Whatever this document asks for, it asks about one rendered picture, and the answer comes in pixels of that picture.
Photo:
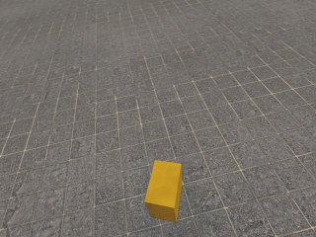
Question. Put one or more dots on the carton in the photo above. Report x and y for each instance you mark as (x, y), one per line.
(164, 190)

